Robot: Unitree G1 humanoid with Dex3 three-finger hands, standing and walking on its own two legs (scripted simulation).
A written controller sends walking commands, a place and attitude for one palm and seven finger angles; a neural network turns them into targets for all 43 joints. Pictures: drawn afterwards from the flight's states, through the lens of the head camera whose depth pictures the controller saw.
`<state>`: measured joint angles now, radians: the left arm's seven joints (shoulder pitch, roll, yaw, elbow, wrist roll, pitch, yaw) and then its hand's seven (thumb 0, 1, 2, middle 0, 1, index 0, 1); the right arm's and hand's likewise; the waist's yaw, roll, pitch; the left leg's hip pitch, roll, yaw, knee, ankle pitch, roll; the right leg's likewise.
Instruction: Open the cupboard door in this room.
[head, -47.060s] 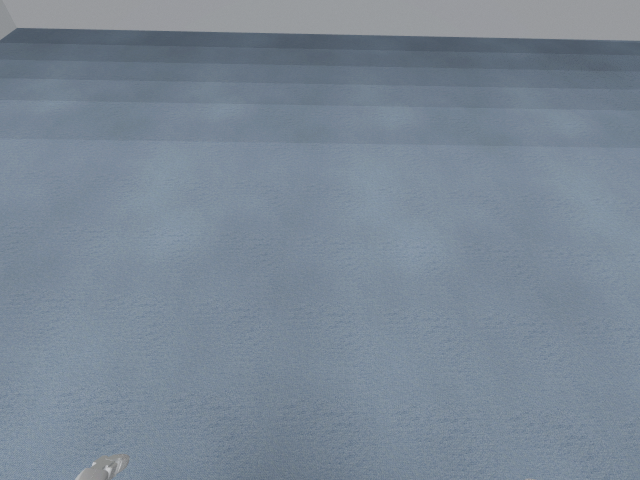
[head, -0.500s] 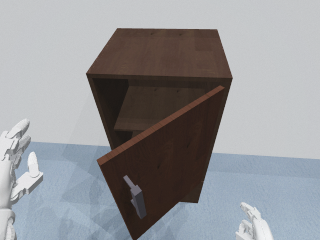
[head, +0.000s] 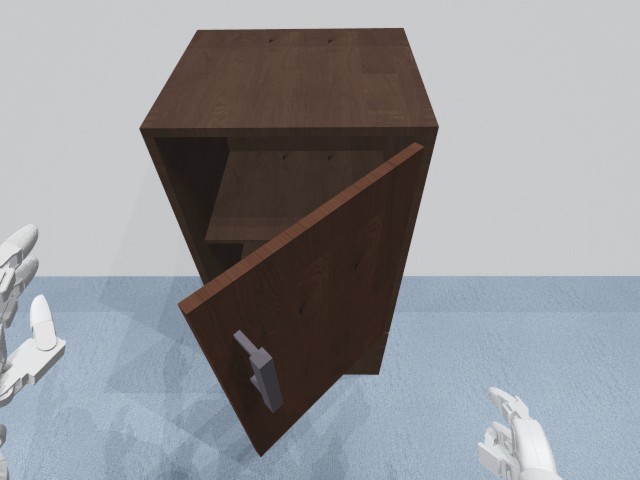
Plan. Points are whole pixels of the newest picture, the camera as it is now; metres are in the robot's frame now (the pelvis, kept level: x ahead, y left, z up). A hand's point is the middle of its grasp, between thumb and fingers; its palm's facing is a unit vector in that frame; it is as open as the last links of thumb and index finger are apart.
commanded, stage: step back with the hand held close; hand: left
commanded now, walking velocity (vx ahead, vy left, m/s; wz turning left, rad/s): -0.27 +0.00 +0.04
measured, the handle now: (258, 372) +0.26 +0.11 -0.04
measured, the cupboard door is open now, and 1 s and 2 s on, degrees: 45 45 45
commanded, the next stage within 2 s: stop stepping back and stand still in 0.80 s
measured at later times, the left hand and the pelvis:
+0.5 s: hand out of the picture +0.07 +0.30 +0.16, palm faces +0.51 -0.71 -0.48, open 7.4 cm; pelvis -0.10 +0.02 -0.02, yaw +5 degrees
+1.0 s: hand out of the picture -0.03 +0.26 +0.17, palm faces +0.39 -0.81 -0.44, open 7.4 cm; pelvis -0.24 +0.01 -0.02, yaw -1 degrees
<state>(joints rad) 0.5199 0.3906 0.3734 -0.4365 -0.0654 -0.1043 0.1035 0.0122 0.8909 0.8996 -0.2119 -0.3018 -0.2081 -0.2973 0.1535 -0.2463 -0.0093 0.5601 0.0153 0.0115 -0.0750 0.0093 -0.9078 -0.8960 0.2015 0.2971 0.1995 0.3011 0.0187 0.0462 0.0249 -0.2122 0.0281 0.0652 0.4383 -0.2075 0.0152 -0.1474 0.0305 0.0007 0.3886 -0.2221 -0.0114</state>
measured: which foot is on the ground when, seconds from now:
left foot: down 0.00-1.00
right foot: down 0.00-0.66, up 0.68-0.98, down 1.00-1.00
